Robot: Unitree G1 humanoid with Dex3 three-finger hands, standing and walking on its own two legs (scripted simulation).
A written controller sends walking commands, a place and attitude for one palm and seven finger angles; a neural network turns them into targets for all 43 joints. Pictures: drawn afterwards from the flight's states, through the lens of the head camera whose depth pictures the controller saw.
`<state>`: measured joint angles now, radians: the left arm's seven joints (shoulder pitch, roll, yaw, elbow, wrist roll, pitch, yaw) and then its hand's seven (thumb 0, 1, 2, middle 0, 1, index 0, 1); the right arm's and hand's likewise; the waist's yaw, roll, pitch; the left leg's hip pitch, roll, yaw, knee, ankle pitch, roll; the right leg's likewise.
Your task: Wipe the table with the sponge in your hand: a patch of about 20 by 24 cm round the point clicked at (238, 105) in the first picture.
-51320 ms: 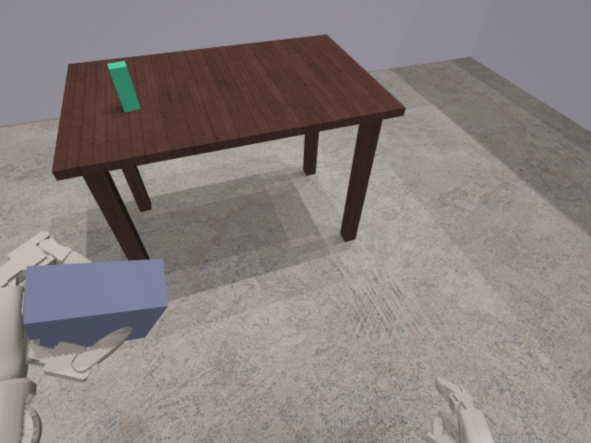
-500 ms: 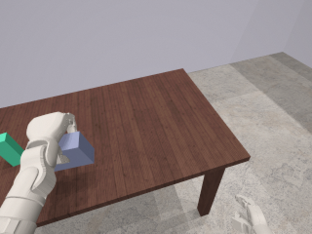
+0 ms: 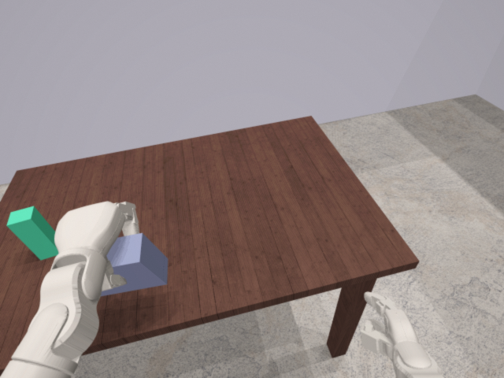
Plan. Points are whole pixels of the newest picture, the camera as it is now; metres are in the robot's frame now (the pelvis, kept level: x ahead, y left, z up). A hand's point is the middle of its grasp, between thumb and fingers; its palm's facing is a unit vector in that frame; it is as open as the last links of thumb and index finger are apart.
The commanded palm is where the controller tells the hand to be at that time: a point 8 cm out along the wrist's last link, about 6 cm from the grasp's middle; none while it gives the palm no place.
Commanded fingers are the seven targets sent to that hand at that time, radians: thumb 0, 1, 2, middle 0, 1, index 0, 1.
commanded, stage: bring the sponge back beside the body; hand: left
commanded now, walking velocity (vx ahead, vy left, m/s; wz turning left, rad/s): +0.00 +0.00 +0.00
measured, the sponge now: (121, 270) +0.25 +0.28 +0.04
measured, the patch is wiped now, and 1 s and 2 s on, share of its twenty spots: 1.00 1.00 1.00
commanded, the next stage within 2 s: step back with the hand held close in 1.08 s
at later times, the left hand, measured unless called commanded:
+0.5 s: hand (106, 284) +0.20 +0.25 +0.10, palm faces +0.01 -0.11 -0.99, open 9.0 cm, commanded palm +0.17 +0.26 +0.18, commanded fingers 0.00 0.10 1.30 -1.20 -1.60 -1.20 -1.60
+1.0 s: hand (100, 295) +0.18 +0.24 +0.10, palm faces +0.07 -0.10 -0.99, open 9.0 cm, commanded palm +0.15 +0.24 +0.18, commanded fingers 0.00 0.10 1.30 -1.20 -1.60 -1.20 -1.60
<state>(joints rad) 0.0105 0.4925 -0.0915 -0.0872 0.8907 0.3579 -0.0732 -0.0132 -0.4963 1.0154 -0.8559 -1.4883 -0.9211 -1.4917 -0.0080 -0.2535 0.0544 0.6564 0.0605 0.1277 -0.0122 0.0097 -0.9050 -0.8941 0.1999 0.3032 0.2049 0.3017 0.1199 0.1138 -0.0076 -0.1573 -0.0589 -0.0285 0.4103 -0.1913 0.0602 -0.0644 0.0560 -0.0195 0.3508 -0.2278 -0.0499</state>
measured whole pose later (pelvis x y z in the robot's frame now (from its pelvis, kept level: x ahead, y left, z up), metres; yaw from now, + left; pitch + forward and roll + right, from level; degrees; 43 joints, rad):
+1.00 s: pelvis -0.02 -0.03 +0.00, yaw -2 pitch -7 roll -1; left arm 0.31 0.53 0.00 -0.31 0.85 0.28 0.00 -0.01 -0.50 1.02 -0.86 -1.49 -0.92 -1.49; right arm 0.02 -0.26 0.04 0.66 0.04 0.08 -0.04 0.01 -0.90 -0.89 0.20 0.30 0.20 0.30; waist 0.14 0.12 0.00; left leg -0.15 0.00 -0.02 0.47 -0.21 0.01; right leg -0.06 0.11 -0.01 0.40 -0.23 -0.10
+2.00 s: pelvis -0.08 +0.00 -0.02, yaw +3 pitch +1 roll -3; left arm 0.48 0.41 0.34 -0.53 -0.04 -0.13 0.09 -0.01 -0.51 0.99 -0.89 -1.53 -0.95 -1.52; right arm 0.22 -0.23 0.02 0.57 0.02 -0.01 -0.05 0.01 -0.90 -0.89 0.20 0.30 0.21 0.30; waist 0.01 0.04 -0.04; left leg -0.50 -0.04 -0.06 0.72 -0.31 0.03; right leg -0.32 0.10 0.00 0.56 -0.25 -0.04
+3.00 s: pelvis -0.35 -0.02 -0.03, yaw +3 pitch -2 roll +0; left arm 0.39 0.37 0.33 -0.40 -0.04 -0.13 0.11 -0.01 -0.51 1.00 -0.89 -1.53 -0.95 -1.53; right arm 0.32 -0.19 0.03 0.65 0.02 -0.10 -0.05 0.01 -0.90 -0.89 0.20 0.30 0.21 0.30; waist 0.00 0.02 -0.08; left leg -0.37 0.08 -0.02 0.82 -0.46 0.01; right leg -0.37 0.01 -0.05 0.69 -0.33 -0.03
